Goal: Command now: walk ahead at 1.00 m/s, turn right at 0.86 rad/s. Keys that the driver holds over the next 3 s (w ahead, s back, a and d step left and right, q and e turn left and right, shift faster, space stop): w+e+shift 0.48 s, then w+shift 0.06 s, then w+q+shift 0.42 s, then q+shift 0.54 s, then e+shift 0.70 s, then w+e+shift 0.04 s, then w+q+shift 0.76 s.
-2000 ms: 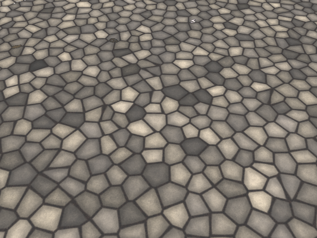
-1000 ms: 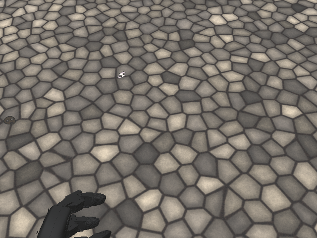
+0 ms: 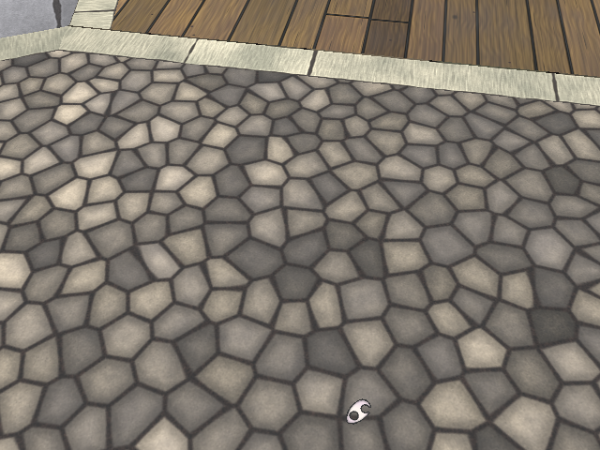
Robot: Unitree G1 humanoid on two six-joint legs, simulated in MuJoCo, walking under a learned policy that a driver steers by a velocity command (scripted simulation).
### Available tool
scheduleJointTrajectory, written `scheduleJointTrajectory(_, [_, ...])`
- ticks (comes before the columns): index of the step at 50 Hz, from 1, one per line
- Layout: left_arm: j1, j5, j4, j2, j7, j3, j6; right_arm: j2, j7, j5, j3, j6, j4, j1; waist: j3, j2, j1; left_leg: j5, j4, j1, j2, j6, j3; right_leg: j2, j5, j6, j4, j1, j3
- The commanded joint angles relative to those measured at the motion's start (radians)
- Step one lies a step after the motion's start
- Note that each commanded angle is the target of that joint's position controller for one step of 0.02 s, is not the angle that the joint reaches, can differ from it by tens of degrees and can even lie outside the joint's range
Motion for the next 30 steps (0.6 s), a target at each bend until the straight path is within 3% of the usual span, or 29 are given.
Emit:
scheduleJointTrajectory(1, [0.376,0.021,0.086,0.311,0.042,0.108,0.036,-0.053,0.02,-0.01,-0.005,-0.02,-0.217,-0.105,-0.156,-0.284,0.065,-0.108,1.086,-0.947,-0.092,-0.011,-0.161,-0.19,-0.037,-0.244,-0.113,0.869,0.64])
scheduleJointTrajectory(2, [0.354,0.01,0.043,0.326,0.041,0.119,0.038,-0.092,0.016,-0.008,0.006,-0.049,-0.284,-0.166,-0.28,-0.155,0.103,-0.056,1.096,-1.085,-0.068,0.01,-0.363,-0.282,-0.301,-0.311,-0.366,0.93,0.962])
scheduleJointTrajectory(3, [0.341,0.01,0.045,0.263,0.051,0.108,0.032,-0.134,0.017,-0.013,0.005,-0.067,-0.29,-0.24,-0.152,0.008,0.092,0.019,0.991,-1.111,-0.011,0.02,-0.39,-0.287,-0.397,-0.247,-0.472,0.799,0.966])
scheduleJointTrajectory(4, [0.311,0.007,0.06,0.203,0.054,0.093,0.025,-0.137,0.017,-0.013,0.006,-0.07,-0.283,-0.247,-0.051,0.104,0.033,0.078,0.868,-1.053,0.036,0.02,-0.386,-0.257,-0.337,-0.193,-0.482,0.629,0.878])
scheduleJointTrajectory(6, [0.252,-0.001,0.05,0.16,0.063,0.074,-0.005,-0.117,0.018,-0.041,0.017,-0.031,-0.28,-0.239,0.01,0.127,-0.04,0.078,0.739,-0.918,0.089,-0.012,-0.387,-0.165,-0.166,-0.159,-0.481,0.379,0.699])
scheduleJointTrajectory(8, [0.236,-0.009,0.04,0.148,0.06,0.066,-0.031,-0.099,0.024,-0.048,0.026,0.008,-0.293,-0.257,0.029,0.113,-0.06,0.068,0.59,-0.841,0.12,-0.046,-0.356,-0.089,-0.103,-0.151,-0.503,0.226,0.582])
scheduleJointTrajectory(10, [0.258,-0.009,0.035,0.163,0.058,0.071,-0.045,-0.086,0.034,-0.039,0.036,0.013,-0.351,-0.389,0.072,0.088,-0.023,0.19,0.396,-0.823,0.118,-0.064,-0.308,-0.043,0.004,-0.141,-0.538,0.16,0.527])
scheduleJointTrajectory(12, [0.293,-0.012,0.037,0.167,0.053,0.079,-0.046,-0.065,0.041,-0.021,0.047,0.008,-0.388,-0.492,0.072,0.054,0.03,0.381,0.195,-0.801,0.089,-0.059,-0.294,-0.011,0.123,-0.1,-0.523,0.198,0.505])
scheduleJointTrajectory(15, [0.358,-0.018,0.048,0.181,0.047,0.091,-0.043,-0.071,0.043,-0.004,0.048,0.001,-0.418,-0.563,0.019,-0.004,0.098,0.51,0.02,-0.787,0.029,-0.034,-0.28,-0.032,0.349,-0.058,-0.476,0.368,0.531])
scheduleJointTrajectory(17, [0.347,-0.015,0.044,0.191,0.055,0.096,-0.042,-0.09,0.04,0.0,0.043,-0.004,-0.436,-0.575,0.003,-0.02,0.094,0.508,-0.075,-0.734,0.011,-0.016,-0.304,-0.055,0.418,-0.034,-0.433,0.442,0.554])
scheduleJointTrajectory(19, [0.293,-0.012,0.027,0.227,0.062,0.104,-0.045,-0.144,0.026,0.003,0.02,-0.008,-0.402,-0.445,-0.081,-0.027,0.024,0.427,-0.131,-0.513,-0.041,0.0,-0.316,-0.05,0.629,0.016,-0.297,0.467,0.564])
scheduleJointTrajectory(20, [0.26,-0.002,0.02,0.265,0.058,0.11,-0.047,-0.201,0.012,0.011,-0.006,-0.011,-0.365,-0.293,-0.175,-0.026,-0.063,0.326,-0.102,-0.349,-0.05,0.01,-0.321,-0.043,0.718,0.038,-0.121,0.468,0.56])
scheduleJointTrajectory(21, [0.189,0.006,0.005,0.267,0.052,0.108,-0.054,-0.244,-0.008,0.014,-0.029,-0.013,-0.309,-0.061,-0.269,-0.02,-0.2,0.247,-0.084,-0.114,-0.006,0.02,-0.331,-0.011,0.667,0.056,0.129,0.367,0.531])
scheduleJointTrajectory(22, [0.178,0.013,-0.023,0.122,0.053,0.07,-0.066,-0.303,-0.03,-0.016,-0.053,-0.016,-0.274,0.146,-0.392,0.129,-0.248,-0.123,-0.085,0.121,0.212,0.039,-0.557,0.049,0.165,0.055,0.481,0.193,0.461])
scheduleJointTrajectory(23, [0.329,-0.048,-0.089,0.005,0.049,0.028,-0.062,-0.376,-0.02,-0.05,-0.065,-0.016,-0.297,0.026,-0.506,0.508,-0.071,-0.342,-0.348,0.256,0.485,0.141,-1.186,0.143,-0.38,0.091,0.728,-0.088,0.34])
scheduleJointTrajectory(24, [0.284,-0.015,-0.051,0.098,0.063,0.026,-0.04,-0.279,-0.01,-0.039,-0.066,-0.006,-0.323,-0.109,-0.372,0.316,-0.072,-0.55,-0.401,0.114,0.437,0.171,-1.214,0.035,-0.26,0.073,0.78,-0.207,0.301])
scheduleJointTrajectory(25, [0.195,0.013,-0.045,0.139,0.053,0.035,-0.031,-0.181,-0.005,-0.028,-0.043,-0.002,-0.324,-0.162,-0.232,0.167,-0.083,-0.433,-0.387,-0.034,0.368,0.164,-1.006,-0.012,-0.169,0.079,0.728,-0.202,0.271])
scheduleJointTrajectory(26, [0.154,0.024,-0.047,0.133,0.038,0.035,-0.025,-0.138,0.001,-0.029,-0.033,-0.002,-0.291,-0.156,-0.142,0.065,-0.072,-0.229,-0.385,-0.161,0.32,0.156,-0.849,-0.043,-0.133,0.085,0.678,-0.172,0.259])
scheduleJointTrajectory(27, [0.106,0.038,-0.069,0.109,0.021,0.029,-0.019,-0.125,0.002,-0.028,-0.027,-0.008,-0.249,-0.118,-0.094,0.06,-0.065,-0.096,-0.394,-0.239,0.272,0.141,-0.73,-0.067,-0.131,0.086,0.636,-0.153,0.269])
scheduleJointTrajectory(28, [0.109,0.044,-0.081,0.069,0.007,0.015,-0.011,-0.104,0.007,-0.025,-0.018,-0.019,-0.209,-0.085,-0.058,0.094,-0.042,-0.029,-0.409,-0.305,0.242,0.14,-0.668,-0.073,-0.134,0.092,0.606,-0.133,0.282])
scheduleJointTrajectory(30, [0.08,0.046,-0.107,0.027,0.001,-0.006,-0.005,-0.083,0.026,-0.004,-0.011,-0.043,-0.156,-0.035,-0.019,0.114,-0.017,0.061,-0.446,-0.346,0.223,0.157,-0.618,-0.064,-0.157,0.1,0.543,-0.161,0.317])
Next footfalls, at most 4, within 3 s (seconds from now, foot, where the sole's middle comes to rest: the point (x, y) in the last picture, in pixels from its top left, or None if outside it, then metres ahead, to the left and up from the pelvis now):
0.44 left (305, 374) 0.66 0.04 -0.73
0.84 right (466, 305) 0.84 -0.36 -0.73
1.24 left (422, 188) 1.25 -0.31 -0.73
1.70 right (481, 165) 1.35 -0.50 -0.73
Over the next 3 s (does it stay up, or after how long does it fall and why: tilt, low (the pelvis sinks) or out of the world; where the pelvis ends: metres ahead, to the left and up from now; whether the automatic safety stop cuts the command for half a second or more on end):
stays up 1.60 -0.47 -0.01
